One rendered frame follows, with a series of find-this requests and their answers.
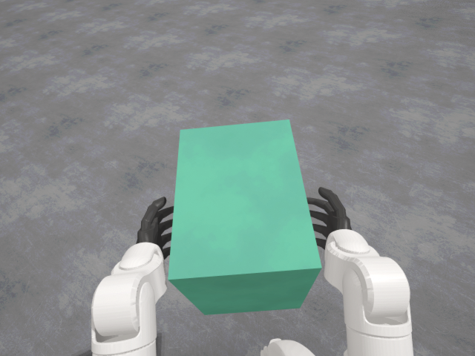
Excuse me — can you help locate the robot left forearm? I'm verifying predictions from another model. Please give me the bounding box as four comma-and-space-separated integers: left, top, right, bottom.
91, 243, 167, 356

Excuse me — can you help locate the right robot hand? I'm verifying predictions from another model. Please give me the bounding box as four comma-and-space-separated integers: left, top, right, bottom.
307, 187, 352, 250

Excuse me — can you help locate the left robot hand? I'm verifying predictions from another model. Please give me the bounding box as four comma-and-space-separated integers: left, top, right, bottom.
136, 197, 174, 259

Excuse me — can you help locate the right robot thigh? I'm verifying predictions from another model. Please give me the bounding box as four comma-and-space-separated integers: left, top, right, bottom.
261, 340, 315, 356

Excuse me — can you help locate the carton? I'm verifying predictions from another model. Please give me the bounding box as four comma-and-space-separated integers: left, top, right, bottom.
168, 119, 322, 315

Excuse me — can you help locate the robot right forearm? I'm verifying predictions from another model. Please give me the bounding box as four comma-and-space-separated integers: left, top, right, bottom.
324, 229, 413, 356

